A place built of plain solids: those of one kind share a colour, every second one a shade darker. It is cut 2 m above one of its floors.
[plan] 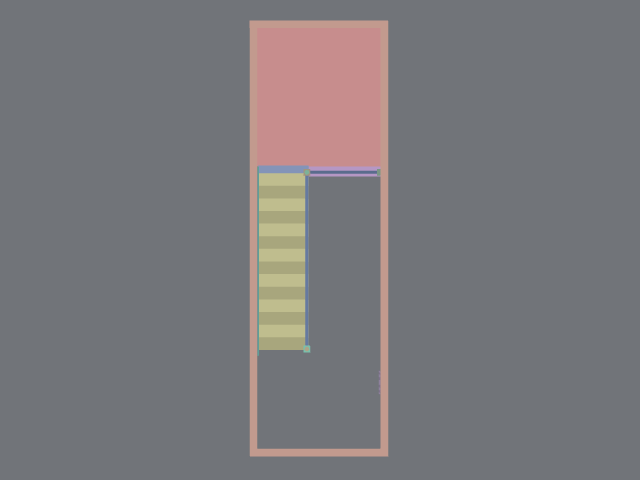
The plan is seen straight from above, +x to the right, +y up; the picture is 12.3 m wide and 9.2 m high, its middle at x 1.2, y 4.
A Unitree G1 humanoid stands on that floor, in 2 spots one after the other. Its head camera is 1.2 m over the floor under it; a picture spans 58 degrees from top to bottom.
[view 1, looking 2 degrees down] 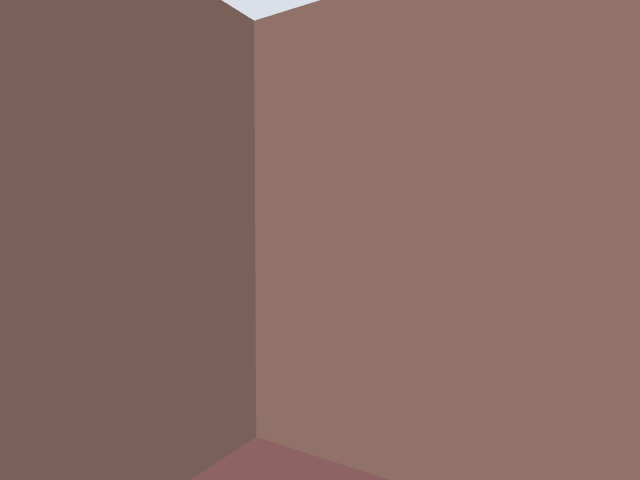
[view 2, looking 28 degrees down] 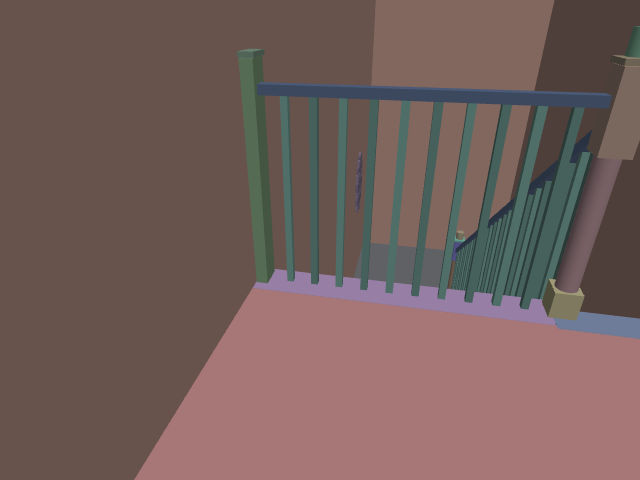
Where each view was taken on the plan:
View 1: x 0.48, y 6.51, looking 31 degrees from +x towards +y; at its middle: wall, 2.20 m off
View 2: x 1.67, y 7.06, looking -78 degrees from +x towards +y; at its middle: wall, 3.75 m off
